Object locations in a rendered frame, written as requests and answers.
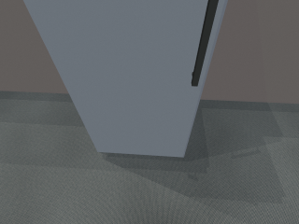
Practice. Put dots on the handle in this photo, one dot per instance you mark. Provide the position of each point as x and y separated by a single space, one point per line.
211 9

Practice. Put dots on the fridge door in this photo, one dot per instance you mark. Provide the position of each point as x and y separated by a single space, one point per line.
127 66

